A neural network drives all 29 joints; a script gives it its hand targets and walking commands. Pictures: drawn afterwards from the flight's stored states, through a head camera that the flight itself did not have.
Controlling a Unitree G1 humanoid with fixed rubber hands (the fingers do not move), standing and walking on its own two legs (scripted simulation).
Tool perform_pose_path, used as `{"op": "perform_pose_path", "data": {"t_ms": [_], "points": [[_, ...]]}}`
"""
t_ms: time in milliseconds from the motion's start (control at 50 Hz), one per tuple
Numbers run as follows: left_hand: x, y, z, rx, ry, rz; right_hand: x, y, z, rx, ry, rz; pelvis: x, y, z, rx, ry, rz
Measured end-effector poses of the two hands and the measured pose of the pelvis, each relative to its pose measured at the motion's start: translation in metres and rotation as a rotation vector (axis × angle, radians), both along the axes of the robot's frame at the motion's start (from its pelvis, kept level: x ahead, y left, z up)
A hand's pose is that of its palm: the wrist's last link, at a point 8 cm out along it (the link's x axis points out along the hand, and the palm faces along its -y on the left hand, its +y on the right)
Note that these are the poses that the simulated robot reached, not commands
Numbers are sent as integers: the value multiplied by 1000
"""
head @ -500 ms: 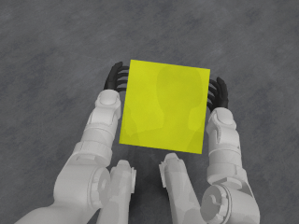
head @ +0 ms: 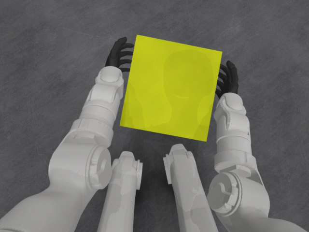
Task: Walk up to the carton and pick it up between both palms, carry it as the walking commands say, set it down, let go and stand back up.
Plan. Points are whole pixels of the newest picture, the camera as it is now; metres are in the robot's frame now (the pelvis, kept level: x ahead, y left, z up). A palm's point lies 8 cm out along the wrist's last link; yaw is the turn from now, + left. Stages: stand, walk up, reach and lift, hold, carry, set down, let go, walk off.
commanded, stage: set down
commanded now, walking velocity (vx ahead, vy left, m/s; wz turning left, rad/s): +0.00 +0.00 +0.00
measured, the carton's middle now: (166, 95) +0.46 -0.06 -0.17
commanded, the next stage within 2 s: none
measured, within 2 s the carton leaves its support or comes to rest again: neither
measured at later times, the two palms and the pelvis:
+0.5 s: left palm (119, 74) +0.53 +0.07 -0.16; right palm (214, 96) +0.45 -0.21 -0.17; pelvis +0.00 +0.00 -0.05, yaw +0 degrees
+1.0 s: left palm (121, 79) +0.54 +0.07 -0.22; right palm (206, 97) +0.47 -0.21 -0.23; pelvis -0.01 +0.00 -0.09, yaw +0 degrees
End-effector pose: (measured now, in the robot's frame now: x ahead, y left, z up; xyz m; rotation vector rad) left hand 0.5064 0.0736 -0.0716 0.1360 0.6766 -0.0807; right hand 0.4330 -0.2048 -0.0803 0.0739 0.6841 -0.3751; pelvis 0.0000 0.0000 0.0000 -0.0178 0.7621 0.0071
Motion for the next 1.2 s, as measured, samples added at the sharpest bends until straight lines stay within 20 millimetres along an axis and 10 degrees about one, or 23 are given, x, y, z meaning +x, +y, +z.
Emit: {"op": "perform_pose_path", "data": {"t_ms": [900, 1200], "points": [[32, -1, -145, 15, 41, -19, 31, -1, -142, 2, 46, 6, -8, 0, -86, -24, 26, 17], [39, 1, -155, 21, 50, -14, 38, -1, -155, 13, 53, 26, -2, -1, -94, -23, 1, 25]]}}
